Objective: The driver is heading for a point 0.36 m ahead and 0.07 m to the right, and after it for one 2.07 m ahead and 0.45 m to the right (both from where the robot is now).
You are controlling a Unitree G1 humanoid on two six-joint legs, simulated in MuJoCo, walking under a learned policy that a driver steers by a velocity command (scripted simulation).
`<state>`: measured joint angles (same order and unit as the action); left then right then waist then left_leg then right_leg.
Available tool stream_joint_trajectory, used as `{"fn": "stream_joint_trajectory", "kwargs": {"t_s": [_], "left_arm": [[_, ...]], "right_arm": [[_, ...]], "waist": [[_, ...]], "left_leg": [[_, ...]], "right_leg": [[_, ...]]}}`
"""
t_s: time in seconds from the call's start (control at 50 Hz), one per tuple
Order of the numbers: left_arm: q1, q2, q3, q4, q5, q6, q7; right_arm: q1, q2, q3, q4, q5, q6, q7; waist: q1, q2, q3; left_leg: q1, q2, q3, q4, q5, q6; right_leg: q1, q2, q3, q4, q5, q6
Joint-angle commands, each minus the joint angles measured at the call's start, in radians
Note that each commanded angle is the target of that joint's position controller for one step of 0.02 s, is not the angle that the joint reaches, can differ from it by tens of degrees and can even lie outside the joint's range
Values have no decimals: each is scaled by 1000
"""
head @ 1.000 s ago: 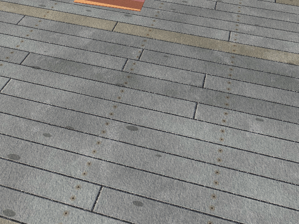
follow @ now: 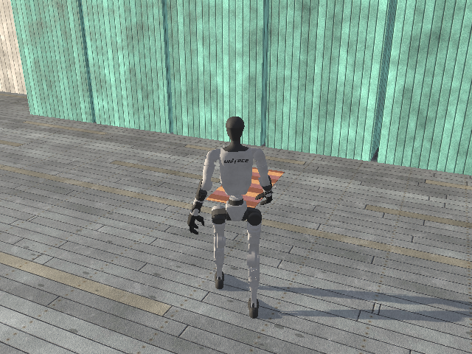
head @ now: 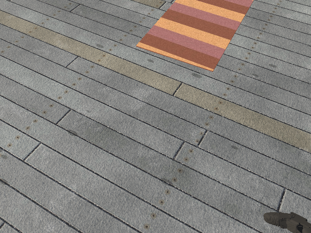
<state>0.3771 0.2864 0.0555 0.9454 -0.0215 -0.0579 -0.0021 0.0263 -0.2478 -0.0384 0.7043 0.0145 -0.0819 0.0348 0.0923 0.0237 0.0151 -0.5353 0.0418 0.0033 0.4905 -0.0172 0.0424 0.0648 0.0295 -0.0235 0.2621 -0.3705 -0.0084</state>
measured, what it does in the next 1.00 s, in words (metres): walks ahead, turning right: left foot, then right foot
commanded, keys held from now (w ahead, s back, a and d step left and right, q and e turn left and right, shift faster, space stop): w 0.08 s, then w+e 0.18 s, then e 0.40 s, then no key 0.34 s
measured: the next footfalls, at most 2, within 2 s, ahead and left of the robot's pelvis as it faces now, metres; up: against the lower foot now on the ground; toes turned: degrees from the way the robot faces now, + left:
left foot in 0.02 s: +0.19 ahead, +0.12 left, +0.00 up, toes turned +1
right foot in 0.52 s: +0.43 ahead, -0.12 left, +0.00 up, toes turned -16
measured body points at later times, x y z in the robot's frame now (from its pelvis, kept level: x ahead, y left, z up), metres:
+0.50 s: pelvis +0.26 +0.00 +0.00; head +0.30 -0.01 +0.45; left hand +0.48 +0.22 -0.10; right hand +0.27 -0.29 -0.13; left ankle +0.15 +0.12 -0.73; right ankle +0.40 -0.12 -0.72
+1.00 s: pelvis +0.37 +0.00 +0.00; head +0.40 +0.00 +0.45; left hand +0.62 +0.18 -0.11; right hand +0.37 -0.30 -0.11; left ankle +0.44 +0.13 -0.73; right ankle +0.39 -0.11 -0.73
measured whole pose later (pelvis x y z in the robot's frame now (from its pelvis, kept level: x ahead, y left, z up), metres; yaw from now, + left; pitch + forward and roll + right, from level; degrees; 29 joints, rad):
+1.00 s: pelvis +0.37 +0.00 +0.00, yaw -21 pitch +2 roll +0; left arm 0.14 0.26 0.04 0.71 0.02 0.02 0.01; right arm 0.21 -0.27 -0.05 0.81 -0.02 -0.01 -0.03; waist -0.01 -0.02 0.00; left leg -0.32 0.03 -0.04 0.56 -0.27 -0.04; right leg -0.39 0.10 0.10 0.55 -0.20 -0.04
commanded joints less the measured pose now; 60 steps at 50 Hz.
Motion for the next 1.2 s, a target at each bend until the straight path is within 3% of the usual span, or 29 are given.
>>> {"fn": "stream_joint_trajectory", "kwargs": {"t_s": [0.02, 0.04, 0.06, 0.08, 0.1, 0.12, 0.14, 0.2, 0.28, 0.34, 0.44, 0.5, 0.52, 0.54, 0.56, 0.58, 0.6, 0.62, 0.66, 0.7, 0.78, 0.9, 0.94, 0.96, 0.98, 1.0, 1.02, 1.06, 1.2], "left_arm": [[-33, 159, 29, -48, 4, 5, 11], [-21, 102, 6, -77, 35, 1, 13], [107, 1, -22, -77, 18, -23, 1], [25, 121, 3, -70, -5, -41, -6], [-68, 152, 14, -98, -25, -52, -11], [-110, 137, 12, -102, -22, -52, -6], [-124, 129, 18, -101, -9, -44, -3], [-69, 73, 15, -86, -10, -3, 0], [-148, 62, 19, -122, 1, 10, 2], [-232, 33, 8, -158, 17, -2, -16], [-303, 51, 14, -233, 19, 7, -53], [-143, 122, 51, -218, 22, 6, -65], [-47, 175, 75, -197, 26, 3, -52], [-22, 273, 93, -208, 28, 9, -25], [-63, 301, 89, -250, 40, 11, -24], [-88, 231, 76, -281, 33, 20, -28], [-152, 187, 64, -295, 22, 22, -25], [-192, 155, 56, -296, 8, 29, -19], [-232, 139, 51, -309, 19, 44, -6], [-244, 147, 54, -320, 35, 46, 2], [-234, 152, 53, -317, 30, 54, 22], [-238, 122, 34, -302, 40, 71, 20], [-247, 97, 19, -294, 33, 76, 18], [-215, 75, 10, -280, 30, 75, 17], [-177, 51, 1, -273, 39, 69, 16], [-115, 35, 4, -272, 41, 59, 8], [-170, 62, 7, -282, 51, 53, 8], [-238, 71, 14, -279, 47, 63, 10], [-225, 55, 16, -246, 39, 68, 13]], "right_arm": [[232, -190, -73, 7, -7, -16, -8], [412, -268, -92, 36, -18, -9, -20], [416, -303, -94, 56, -15, -6, -11], [399, -202, -70, 46, -3, -4, -11], [325, -168, -58, 36, -5, -5, -16], [261, -153, -52, 28, -14, -7, -17], [216, -124, -45, 27, -21, -11, -15], [186, -108, -43, 48, -26, -33, -13], [198, -138, -52, 82, -37, -39, -30], [174, -154, -51, 87, -33, -27, -48], [219, -195, -64, 116, -6, 18, -74], [171, -214, -74, 96, 10, 51, -93], [187, -198, -68, 90, 5, 54, -93], [266, -116, -41, 67, -46, 46, -83], [346, -81, -19, 45, -47, 32, -63], [283, -166, -38, 59, -18, 24, -47], [201, -172, -41, 33, 3, 28, -48], [176, -160, -43, 41, -7, 38, -62], [170, -172, -52, 33, -22, 67, -77], [210, -145, -48, 44, -23, 76, -82], [191, -125, -40, 44, -23, 83, -91], [149, -124, -36, 34, -14, 73, -79], [187, -105, -33, 49, -16, 60, -67], [197, -109, -32, 53, -26, 54, -60], [207, -165, -40, 46, -45, 50, -59], [151, -222, -50, 42, -51, 54, -61], [128, -158, -38, 42, -51, 53, -57], [124, -133, -31, 46, -42, 46, -52], [182, -121, -21, 67, -26, 36, -60]], "waist": [[-186, -93, -156], [-237, 52, -315], [-156, 306, -415], [-200, 173, -339], [-195, 118, -195], [-164, 32, -124], [-137, 22, -68], [-81, 58, -39], [-83, 26, 17], [-101, 32, 28], [-120, 50, -6], [-29, 55, -86], [14, -10, -139], [-37, -231, -239], [-93, -310, -414], [-30, -131, -444], [-39, -86, -322], [-65, -6, -214], [-107, -69, -138], [-122, -108, -147], [-103, -120, -191], [-70, -164, -128], [-102, -152, -118], [-108, -130, -109], [-87, -38, -107], [-3, 148, -82], [-31, 184, -78], [-61, 138, -58], [-96, 10, -31]], "left_leg": [[391, -19, 19, -14, -7, 75], [698, 191, -225, 26, 37, 142], [957, 364, -684, -107, -172, 299], [908, 328, -674, -160, -310, 261], [771, 301, -514, -183, -273, 218], [631, 265, -410, -214, -178, 195], [526, 233, -328, -250, -107, 184], [391, 207, -188, -336, -27, 177], [383, 196, -36, -367, 144, 164], [341, 134, 125, -331, 348, 116], [522, 200, 148, -200, 463, 93], [548, 188, 159, 73, 619, 46], [486, 119, 183, 283, 498, -4], [208, 23, 181, 607, -156, -71], [-70, -153, 13, 917, -728, -114], [-102, -83, -125, 950, -654, -92], [-142, -52, -107, 902, -566, -77], [-142, -14, -95, 818, -503, -82], [-37, 5, -92, 697, -433, -86], [18, -6, -70, 618, -404, -99], [53, 4, -70, 475, -321, -124], [149, 2, -53, 250, -305, -113], [259, -15, -25, 49, -212, -86], [329, -5, -35, -61, -127, -64], [384, 112, -151, -106, -37, -21], [340, 208, -254, -113, 40, 62], [242, 223, -288, -148, -86, 102], [220, 126, -203, -139, -236, 33], [262, 44, -98, -61, -199, -13]], "right_leg": [[-90, -206, 54, 326, 826, -102], [-310, -132, 5, 659, 481, -65], [-677, 35, 60, 942, -201, -23], [-792, -27, 150, 1031, -214, -33], [-837, -71, 132, 1025, -119, -44], [-797, -116, 111, 981, -30, -39], [-764, -142, 110, 926, 24, -30], [-672, -171, 126, 866, 96, -10], [-756, -155, 149, 714, 276, 16], [-645, -119, 49, 482, 457, 18], [-636, -82, 1, 347, 400, -15], [-461, -8, -45, 278, 302, -72], [-302, 6, -15, 181, 488, -107], [-15, -213, 268, 268, 991, -205], [219, -429, 704, 214, 1042, -446], [168, -377, 622, 164, 865, -408], [51, -327, 508, 141, 718, -354], [-89, -276, 434, 108, 594, -299], [-300, -219, 391, 54, 442, -262], [-361, -199, 344, 47, 492, -262], [-361, -186, 313, 59, 421, -243], [-382, -182, 354, 61, 155, -214], [-389, -166, 351, 110, 163, -181], [-407, -137, 335, 134, 152, -140], [-448, -81, 282, 222, 103, -82], [-472, 31, 146, 282, 0, -31], [-389, 5, 121, 275, 26, -6], [-323, -2, 124, 251, 143, -5], [-312, -35, 167, 217, 270, -28]]}}
Velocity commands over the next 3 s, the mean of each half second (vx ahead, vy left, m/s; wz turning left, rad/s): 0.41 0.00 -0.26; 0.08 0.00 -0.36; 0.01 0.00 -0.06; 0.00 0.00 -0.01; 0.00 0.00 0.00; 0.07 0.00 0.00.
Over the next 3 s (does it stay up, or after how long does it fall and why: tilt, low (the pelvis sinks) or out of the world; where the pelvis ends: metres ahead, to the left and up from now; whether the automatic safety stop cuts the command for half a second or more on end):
stays up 0.45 0.01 0.01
